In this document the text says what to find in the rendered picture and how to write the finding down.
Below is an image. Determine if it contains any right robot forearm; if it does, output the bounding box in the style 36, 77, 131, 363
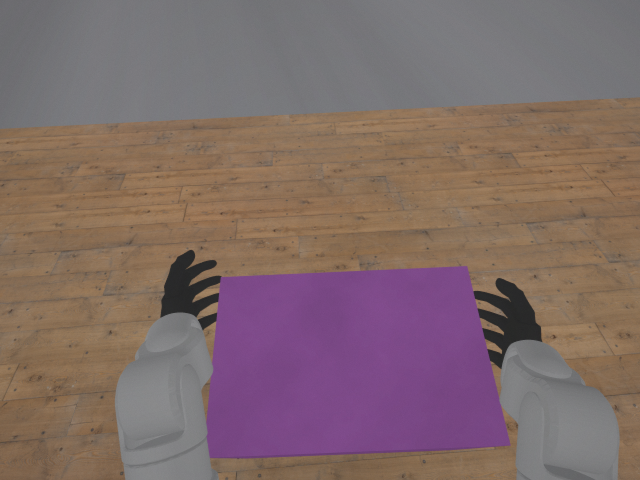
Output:
499, 340, 620, 480

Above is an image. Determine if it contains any carton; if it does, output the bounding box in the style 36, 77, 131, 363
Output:
206, 266, 511, 458

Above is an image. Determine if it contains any robot right hand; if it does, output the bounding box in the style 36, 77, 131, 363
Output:
473, 278, 542, 369

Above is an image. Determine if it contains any left robot forearm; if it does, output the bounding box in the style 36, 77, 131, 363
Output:
115, 312, 219, 480

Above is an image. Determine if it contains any robot left hand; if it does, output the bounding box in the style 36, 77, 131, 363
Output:
160, 250, 222, 330

